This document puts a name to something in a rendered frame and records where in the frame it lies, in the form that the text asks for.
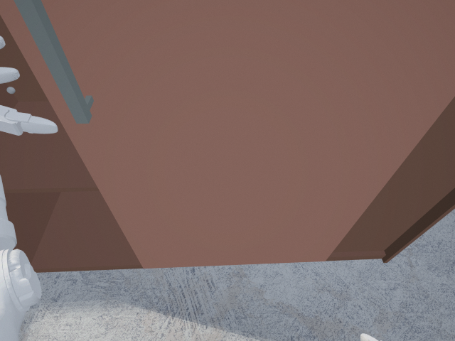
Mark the robot left hand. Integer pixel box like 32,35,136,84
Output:
0,36,58,136

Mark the handle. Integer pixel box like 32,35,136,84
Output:
14,0,94,124

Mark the robot left upper arm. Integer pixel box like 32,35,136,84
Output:
0,249,42,341

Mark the wardrobe door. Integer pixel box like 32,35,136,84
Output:
332,97,455,253
0,0,455,269

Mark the robot left forearm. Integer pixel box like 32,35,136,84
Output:
0,175,17,251

